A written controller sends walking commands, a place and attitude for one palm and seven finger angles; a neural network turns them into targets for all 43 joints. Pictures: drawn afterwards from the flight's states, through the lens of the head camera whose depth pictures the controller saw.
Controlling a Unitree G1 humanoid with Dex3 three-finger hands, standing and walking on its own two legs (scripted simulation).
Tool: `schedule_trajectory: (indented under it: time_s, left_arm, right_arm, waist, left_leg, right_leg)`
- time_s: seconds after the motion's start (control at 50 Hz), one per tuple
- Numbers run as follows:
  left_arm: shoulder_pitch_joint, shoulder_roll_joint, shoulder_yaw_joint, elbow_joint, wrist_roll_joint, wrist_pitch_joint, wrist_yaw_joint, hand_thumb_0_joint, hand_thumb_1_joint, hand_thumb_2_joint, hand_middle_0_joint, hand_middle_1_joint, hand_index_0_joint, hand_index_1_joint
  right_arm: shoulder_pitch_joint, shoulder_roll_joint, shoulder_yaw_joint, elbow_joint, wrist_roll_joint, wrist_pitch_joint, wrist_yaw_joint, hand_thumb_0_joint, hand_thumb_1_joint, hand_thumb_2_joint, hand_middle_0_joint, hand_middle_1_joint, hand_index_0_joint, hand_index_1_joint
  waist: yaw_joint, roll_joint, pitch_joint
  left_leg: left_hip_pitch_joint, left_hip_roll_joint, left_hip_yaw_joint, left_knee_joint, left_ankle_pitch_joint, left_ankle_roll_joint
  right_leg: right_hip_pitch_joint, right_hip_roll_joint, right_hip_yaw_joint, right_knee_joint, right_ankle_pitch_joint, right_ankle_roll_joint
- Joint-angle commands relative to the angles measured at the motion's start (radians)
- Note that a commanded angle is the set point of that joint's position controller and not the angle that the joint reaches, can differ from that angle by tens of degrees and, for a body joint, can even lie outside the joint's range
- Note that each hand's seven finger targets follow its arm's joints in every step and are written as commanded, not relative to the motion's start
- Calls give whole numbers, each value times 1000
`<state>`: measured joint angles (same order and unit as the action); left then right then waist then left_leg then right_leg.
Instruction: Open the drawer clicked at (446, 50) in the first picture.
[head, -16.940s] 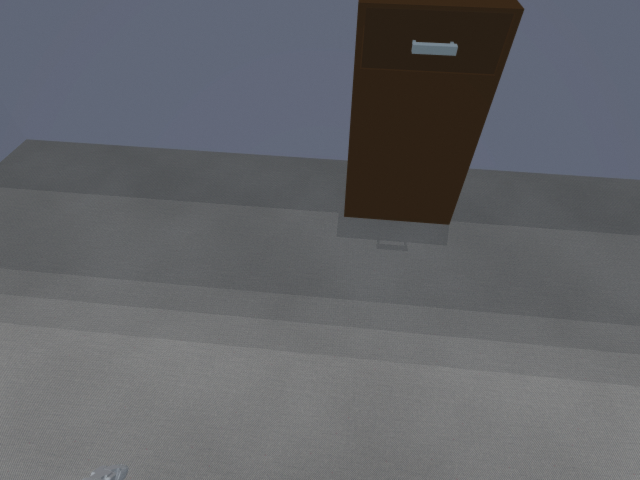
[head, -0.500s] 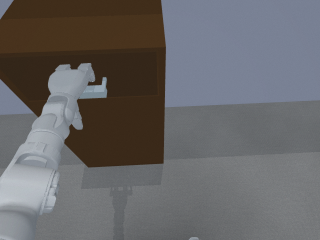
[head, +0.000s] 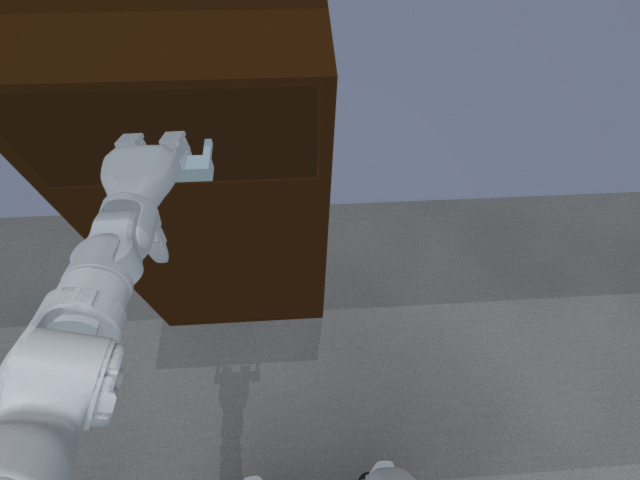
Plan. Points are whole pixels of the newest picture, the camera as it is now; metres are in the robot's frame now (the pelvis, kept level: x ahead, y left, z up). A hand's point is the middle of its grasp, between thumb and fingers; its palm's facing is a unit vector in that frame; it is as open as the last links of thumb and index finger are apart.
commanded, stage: lower the fingers behind the handle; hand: left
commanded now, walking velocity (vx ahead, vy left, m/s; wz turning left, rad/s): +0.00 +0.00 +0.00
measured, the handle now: (165, 158) +0.54 +0.19 +0.04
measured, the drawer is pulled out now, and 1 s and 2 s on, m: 0.00 0.00 0.04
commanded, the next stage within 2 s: close the thumb around the handle in 0.52 s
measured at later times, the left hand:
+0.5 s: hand (160, 200) +0.48 +0.20 +0.03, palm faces -0.06 -0.02 -1.00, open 13.8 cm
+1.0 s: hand (161, 199) +0.48 +0.20 +0.03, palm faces -0.06 -0.02 -1.00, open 9.9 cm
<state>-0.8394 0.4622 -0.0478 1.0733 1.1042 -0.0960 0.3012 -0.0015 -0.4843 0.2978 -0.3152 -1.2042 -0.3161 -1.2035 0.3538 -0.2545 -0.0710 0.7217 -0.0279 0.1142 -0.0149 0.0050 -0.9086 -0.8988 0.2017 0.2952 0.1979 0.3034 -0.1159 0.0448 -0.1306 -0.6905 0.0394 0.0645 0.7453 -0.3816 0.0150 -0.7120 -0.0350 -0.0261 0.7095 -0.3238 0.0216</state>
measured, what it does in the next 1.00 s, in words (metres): stands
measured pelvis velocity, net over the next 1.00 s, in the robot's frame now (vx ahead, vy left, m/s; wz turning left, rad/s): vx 0.00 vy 0.00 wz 0.00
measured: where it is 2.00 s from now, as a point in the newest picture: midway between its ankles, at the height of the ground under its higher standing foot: outside the picture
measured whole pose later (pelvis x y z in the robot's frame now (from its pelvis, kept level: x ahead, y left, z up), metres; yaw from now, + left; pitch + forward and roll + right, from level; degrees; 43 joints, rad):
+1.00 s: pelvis +0.00 +0.00 +0.00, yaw +0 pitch +19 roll -1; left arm -0.83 0.46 -0.04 1.07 1.10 -0.08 0.32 0.00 0.11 0.55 -0.32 -1.26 -0.34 -1.25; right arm 0.35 -0.26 -0.07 0.72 -0.03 0.11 -0.02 0.00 -0.91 -0.90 0.20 0.30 0.20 0.30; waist -0.12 0.05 -0.14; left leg -0.71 0.05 0.06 0.77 -0.39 0.01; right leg -0.74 -0.03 -0.02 0.73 -0.33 0.02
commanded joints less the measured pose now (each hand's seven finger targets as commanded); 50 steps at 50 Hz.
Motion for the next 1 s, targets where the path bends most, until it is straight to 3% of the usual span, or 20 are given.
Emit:
schedule_trajectory:
  time_s: [0.0,0.06,0.1,0.16,0.2,0.26,0.32,0.44,0.46,0.52,0.56,0.6,0.66,0.7,0.76,0.82,0.84,0.9,0.92,0.98]
  left_arm:
    - [-446,230,66,-177,-5,1,53,0,-500,300,-300,-1200,-300,-1200]
    - [-438,233,71,-177,0,4,66,0,-500,300,-300,-1200,-300,-1200]
    - [-428,218,58,-135,0,20,71,0,-500,300,-300,-1200,-300,-1200]
    - [-449,280,89,-138,-2,34,69,0,-500,300,-300,-1200,-300,-1200]
    - [-445,242,62,-144,-3,39,64,0,-500,300,-300,-1200,-300,-1200]
    - [-456,255,70,-159,-11,30,51,0,-500,300,-300,-1200,-300,-1200]
    - [-417,238,63,-152,-15,22,41,0,-500,300,-300,-1200,-300,-1200]
    - [-443,223,51,-151,-15,10,48,0,-500,300,-300,-1200,-300,-1200]
    - [-459,248,63,-164,-13,7,51,0,-500,300,-300,-1200,-300,-1200]
    - [-467,218,38,-160,-7,16,57,0,-500,300,-300,-1200,-300,-1200]
    - [-470,233,53,-167,-9,16,59,0,-500,300,-300,-1200,-300,-1200]
    - [-455,235,56,-147,-13,24,57,0,-500,300,-300,-1200,-300,-1200]
    - [-451,258,69,-155,-14,22,53,0,-332,372,-312,-1218,-312,-1218]
    - [-436,226,49,-157,-13,24,49,0,-220,420,-320,-1230,-320,-1230]
    - [-426,252,72,-170,-16,16,46,0,-52,492,-332,-1248,-332,-1248]
    - [-412,225,54,-162,-17,16,45,0,116,564,-344,-1266,-344,-1266]
    - [-421,257,81,-173,-17,11,46,0,172,588,-348,-1272,-348,-1272]
    - [-404,221,59,-202,-13,8,51,0,340,660,-360,-1290,-360,-1290]
    - [-394,201,45,-183,-15,13,52,0,396,684,-364,-1296,-364,-1296]
    - [-401,201,48,-198,-14,13,56,0,564,756,-376,-1314,-376,-1314]
  right_arm:
    - [140,-163,-54,-47,-6,-16,-11,0,-900,-900,200,300,200,300]
    - [138,-164,-54,-50,-8,-16,-7,0,-900,-900,200,300,200,300]
    - [138,-165,-52,-45,-6,-17,-7,0,-900,-900,200,300,200,300]
    - [138,-171,-46,-48,-3,-15,-11,0,-900,-900,200,300,200,300]
    - [138,-166,-49,-51,-1,-17,-13,0,-900,-900,200,300,200,300]
    - [145,-168,-50,-49,-2,-17,-16,0,-900,-900,200,300,200,300]
    - [140,-166,-49,-53,0,-17,-17,0,-900,-900,200,300,200,300]
    - [141,-167,-49,-48,0,-21,-18,0,-900,-900,200,300,200,300]
    - [144,-169,-49,-47,0,-22,-18,0,-900,-900,200,300,200,300]
    - [145,-165,-50,-45,0,-24,-17,0,-900,-900,200,300,200,300]
    - [149,-167,-52,-43,-2,-24,-17,0,-900,-900,200,300,200,300]
    - [146,-167,-49,-42,-1,-23,-17,0,-900,-900,200,300,200,300]
    - [144,-168,-47,-45,0,-22,-20,0,-900,-900,200,300,200,300]
    - [140,-164,-48,-48,-1,-22,-19,0,-900,-900,200,300,200,300]
    - [141,-167,-48,-47,0,-20,-19,0,-900,-900,200,300,200,300]
    - [140,-164,-49,-49,1,-20,-17,0,-900,-900,200,300,200,300]
    - [139,-168,-48,-46,-1,-19,-18,0,-900,-900,200,300,200,300]
    - [136,-161,-54,-52,-2,-18,-15,0,-900,-900,200,300,200,300]
    - [133,-159,-53,-50,-2,-18,-12,0,-900,-900,200,300,200,300]
    - [134,-161,-56,-50,-1,-17,-12,0,-900,-900,200,300,200,300]
  waist:
    - [-14,17,-418]
    - [-10,27,-434]
    - [-23,-4,-386]
    - [-14,3,-423]
    - [-16,12,-429]
    - [-20,3,-451]
    - [-11,6,-423]
    - [-27,-13,-379]
    - [-23,5,-391]
    - [-28,17,-401]
    - [-26,22,-437]
    - [-23,12,-414]
    - [-17,8,-433]
    - [-19,11,-430]
    - [-12,5,-442]
    - [-13,-4,-415]
    - [-10,-8,-424]
    - [-4,24,-445]
    - [-7,23,-417]
    - [-10,6,-435]
  left_leg:
    - [260,-43,-45,-22,487,18]
    - [247,-43,-43,-16,466,18]
    - [209,-45,-38,-15,423,21]
    - [193,-49,-37,-20,397,23]
    - [210,-49,-35,-19,406,23]
    - [226,-46,-38,-18,420,24]
    - [218,-47,-34,-21,415,24]
    - [208,-46,-40,-25,382,25]
    - [205,-46,-39,-27,373,25]
    - [215,-47,-41,-22,382,23]
    - [234,-46,-41,-15,409,23]
    - [219,-47,-40,-19,397,22]
    - [203,-52,-33,-20,395,25]
    - [217,-50,-34,-18,413,24]
    - [221,-48,-35,-16,434,23]
    - [215,-49,-33,-19,421,24]
    - [216,-48,-36,-17,438,24]
    - [245,-46,-34,-13,471,20]
    - [237,-47,-32,-18,455,20]
    - [250,-44,-37,-15,477,20]
  right_leg:
    - [174,79,-18,-24,352,-53]
    - [169,78,-16,-18,341,-52]
    - [157,79,-17,-22,326,-51]
    - [189,74,-9,-19,325,-50]
    - [185,76,-11,-23,328,-51]
    - [194,75,-9,-24,339,-48]
    - [193,76,-9,-29,336,-50]
    - [164,77,-13,-38,301,-51]
    - [169,75,-9,-35,299,-49]
    - [153,77,-13,-30,297,-51]
    - [167,75,-10,-25,321,-49]
    - [167,76,-13,-28,316,-50]
    - [204,73,-5,-29,340,-48]
    - [193,76,-8,-28,348,-49]
    - [205,74,-7,-23,363,-47]
    - [197,76,-9,-29,354,-48]
    - [208,75,-8,-25,367,-50]
    - [199,76,-11,-21,380,-50]
    - [193,77,-13,-27,368,-50]
    - [195,77,-14,-24,379,-49]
